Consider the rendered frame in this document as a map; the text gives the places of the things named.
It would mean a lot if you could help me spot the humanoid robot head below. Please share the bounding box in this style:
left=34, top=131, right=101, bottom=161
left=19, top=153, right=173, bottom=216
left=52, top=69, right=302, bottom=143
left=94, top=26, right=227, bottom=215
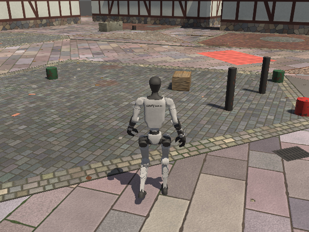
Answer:
left=147, top=76, right=163, bottom=100

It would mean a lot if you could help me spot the robot right forearm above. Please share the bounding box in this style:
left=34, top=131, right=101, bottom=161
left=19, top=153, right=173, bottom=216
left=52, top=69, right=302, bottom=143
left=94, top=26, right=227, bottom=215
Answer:
left=174, top=118, right=184, bottom=138

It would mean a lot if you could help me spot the robot right thigh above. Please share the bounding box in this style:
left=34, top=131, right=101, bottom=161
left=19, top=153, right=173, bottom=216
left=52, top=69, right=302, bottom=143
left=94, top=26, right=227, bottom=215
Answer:
left=161, top=134, right=171, bottom=166

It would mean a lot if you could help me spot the left robot upper arm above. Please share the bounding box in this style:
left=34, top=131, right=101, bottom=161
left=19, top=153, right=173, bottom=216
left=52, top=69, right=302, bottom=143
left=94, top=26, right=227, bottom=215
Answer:
left=131, top=97, right=145, bottom=123

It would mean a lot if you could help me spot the robot left hand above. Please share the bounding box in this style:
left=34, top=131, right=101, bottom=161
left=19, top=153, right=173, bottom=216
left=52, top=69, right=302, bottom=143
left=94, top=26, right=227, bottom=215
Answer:
left=127, top=128, right=138, bottom=136

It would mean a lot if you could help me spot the right robot upper arm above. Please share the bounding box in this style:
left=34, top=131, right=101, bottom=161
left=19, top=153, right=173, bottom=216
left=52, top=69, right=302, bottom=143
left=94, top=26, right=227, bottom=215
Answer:
left=165, top=98, right=178, bottom=125

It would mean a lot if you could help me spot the robot left forearm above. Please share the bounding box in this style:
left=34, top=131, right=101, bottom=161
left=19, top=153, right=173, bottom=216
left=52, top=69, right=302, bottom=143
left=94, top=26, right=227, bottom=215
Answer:
left=128, top=116, right=136, bottom=131

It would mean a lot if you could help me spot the robot right hand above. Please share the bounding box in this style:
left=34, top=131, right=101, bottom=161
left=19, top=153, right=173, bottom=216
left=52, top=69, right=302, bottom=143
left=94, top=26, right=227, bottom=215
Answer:
left=175, top=135, right=186, bottom=147

